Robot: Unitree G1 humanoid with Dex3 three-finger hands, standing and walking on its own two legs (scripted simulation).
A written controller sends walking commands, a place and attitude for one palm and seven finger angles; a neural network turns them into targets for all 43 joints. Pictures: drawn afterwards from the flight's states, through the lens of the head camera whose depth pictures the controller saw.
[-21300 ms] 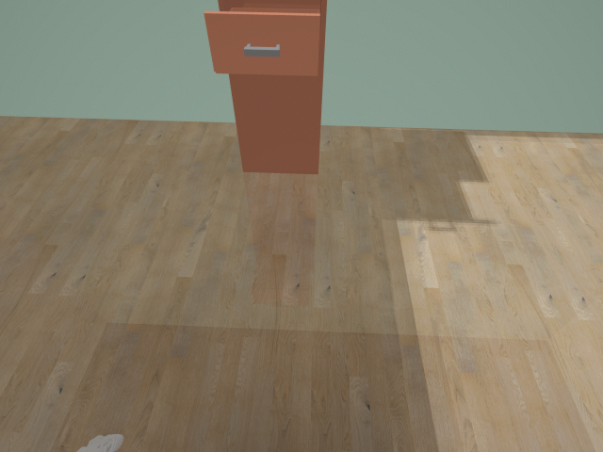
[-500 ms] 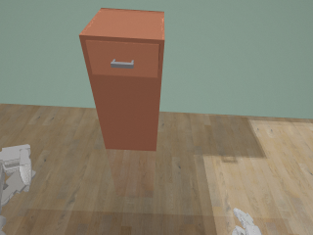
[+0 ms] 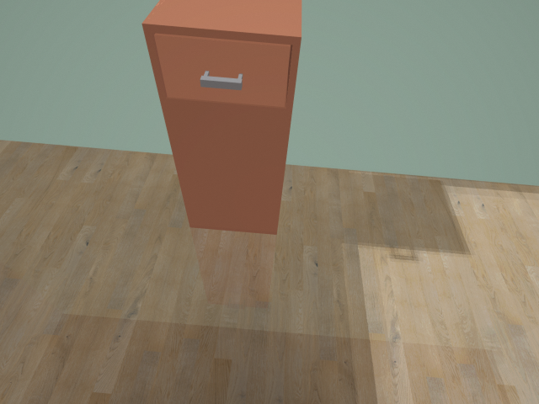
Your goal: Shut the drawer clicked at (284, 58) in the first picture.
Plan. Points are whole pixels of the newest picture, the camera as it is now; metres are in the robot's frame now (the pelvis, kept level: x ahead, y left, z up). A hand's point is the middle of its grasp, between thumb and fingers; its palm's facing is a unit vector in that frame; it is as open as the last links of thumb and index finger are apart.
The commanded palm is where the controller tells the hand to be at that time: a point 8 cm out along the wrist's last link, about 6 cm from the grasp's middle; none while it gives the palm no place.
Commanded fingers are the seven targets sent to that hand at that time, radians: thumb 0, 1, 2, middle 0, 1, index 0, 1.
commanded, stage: let the arm hang, fingers relaxed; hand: left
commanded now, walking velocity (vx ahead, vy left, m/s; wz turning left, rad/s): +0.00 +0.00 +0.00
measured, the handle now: (222, 79) +0.88 +0.19 +0.00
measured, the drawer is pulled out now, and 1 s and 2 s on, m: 0.00 0.00 0.00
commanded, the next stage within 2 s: look to check the result in 0.68 s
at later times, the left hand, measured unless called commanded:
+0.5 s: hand out of the picture +0.03 +0.17 -0.17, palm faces +0.01 -0.98 -0.20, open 7.2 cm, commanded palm none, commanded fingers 0.00 0.90 0.90 -0.20 -0.30 -0.20 -0.30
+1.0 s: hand out of the picture +0.02 +0.18 -0.17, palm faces +0.01 -0.98 -0.21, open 7.4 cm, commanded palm none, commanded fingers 0.00 0.90 0.90 -0.20 -0.30 -0.20 -0.30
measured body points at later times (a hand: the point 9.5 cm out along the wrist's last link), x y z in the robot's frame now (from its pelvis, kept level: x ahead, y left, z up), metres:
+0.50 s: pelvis +0.01 +0.00 +0.00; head +0.01 -0.01 +0.45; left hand +0.03 +0.22 -0.15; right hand -0.01 -0.21 -0.16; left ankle +0.03 +0.11 -0.74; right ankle +0.03 -0.11 -0.74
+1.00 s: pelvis +0.01 -0.01 +0.00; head +0.03 -0.01 +0.45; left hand +0.02 +0.23 -0.15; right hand +0.00 -0.24 -0.16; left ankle +0.03 +0.11 -0.74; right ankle +0.03 -0.11 -0.74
